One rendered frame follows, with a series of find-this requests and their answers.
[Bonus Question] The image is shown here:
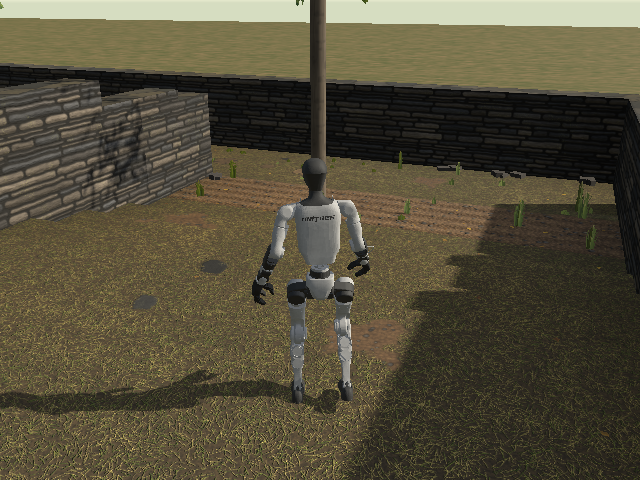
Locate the robot right hand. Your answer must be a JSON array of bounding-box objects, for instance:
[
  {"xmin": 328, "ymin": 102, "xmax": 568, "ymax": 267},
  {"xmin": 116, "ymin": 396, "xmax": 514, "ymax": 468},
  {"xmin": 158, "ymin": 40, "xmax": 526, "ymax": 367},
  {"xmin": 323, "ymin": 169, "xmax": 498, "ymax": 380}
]
[{"xmin": 347, "ymin": 260, "xmax": 370, "ymax": 277}]

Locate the left robot shin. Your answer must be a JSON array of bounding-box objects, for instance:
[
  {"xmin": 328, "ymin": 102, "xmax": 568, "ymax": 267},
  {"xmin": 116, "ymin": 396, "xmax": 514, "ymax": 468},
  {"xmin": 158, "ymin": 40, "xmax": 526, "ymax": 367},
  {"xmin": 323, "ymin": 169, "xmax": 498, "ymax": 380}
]
[{"xmin": 290, "ymin": 326, "xmax": 304, "ymax": 390}]

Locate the robot right upper arm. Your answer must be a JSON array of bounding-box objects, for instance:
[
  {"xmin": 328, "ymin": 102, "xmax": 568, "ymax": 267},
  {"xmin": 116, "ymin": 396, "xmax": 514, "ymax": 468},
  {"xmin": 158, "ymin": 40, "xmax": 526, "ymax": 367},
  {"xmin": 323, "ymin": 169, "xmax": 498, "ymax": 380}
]
[{"xmin": 337, "ymin": 200, "xmax": 366, "ymax": 252}]

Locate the right robot forearm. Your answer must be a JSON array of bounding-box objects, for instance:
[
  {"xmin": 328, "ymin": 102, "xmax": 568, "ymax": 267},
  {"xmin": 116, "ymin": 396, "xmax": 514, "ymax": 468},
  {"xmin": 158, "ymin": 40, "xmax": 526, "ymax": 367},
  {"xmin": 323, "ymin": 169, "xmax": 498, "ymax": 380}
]
[{"xmin": 354, "ymin": 236, "xmax": 369, "ymax": 265}]

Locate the robot left upper arm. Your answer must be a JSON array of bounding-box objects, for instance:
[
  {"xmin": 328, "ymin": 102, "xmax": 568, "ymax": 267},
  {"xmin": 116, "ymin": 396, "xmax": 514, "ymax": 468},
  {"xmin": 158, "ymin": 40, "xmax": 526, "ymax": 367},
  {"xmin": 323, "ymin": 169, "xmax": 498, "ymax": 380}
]
[{"xmin": 268, "ymin": 203, "xmax": 296, "ymax": 260}]

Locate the left robot forearm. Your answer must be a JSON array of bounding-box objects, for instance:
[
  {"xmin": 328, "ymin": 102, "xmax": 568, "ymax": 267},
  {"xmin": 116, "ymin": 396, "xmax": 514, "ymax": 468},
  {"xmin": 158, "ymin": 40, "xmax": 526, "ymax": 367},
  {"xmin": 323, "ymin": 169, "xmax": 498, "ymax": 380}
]
[{"xmin": 255, "ymin": 244, "xmax": 278, "ymax": 285}]

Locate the right robot foot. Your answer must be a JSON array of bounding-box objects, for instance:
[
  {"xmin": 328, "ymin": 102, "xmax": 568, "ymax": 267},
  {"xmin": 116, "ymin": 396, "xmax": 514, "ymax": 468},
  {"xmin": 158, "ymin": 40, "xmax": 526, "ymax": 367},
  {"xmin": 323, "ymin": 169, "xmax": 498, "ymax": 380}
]
[{"xmin": 338, "ymin": 378, "xmax": 353, "ymax": 401}]

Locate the robot left hand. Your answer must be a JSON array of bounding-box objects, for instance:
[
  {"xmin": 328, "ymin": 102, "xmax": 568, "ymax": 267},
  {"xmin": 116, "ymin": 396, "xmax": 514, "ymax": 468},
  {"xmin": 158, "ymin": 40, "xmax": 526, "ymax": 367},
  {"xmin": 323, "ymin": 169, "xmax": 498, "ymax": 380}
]
[{"xmin": 252, "ymin": 280, "xmax": 274, "ymax": 305}]

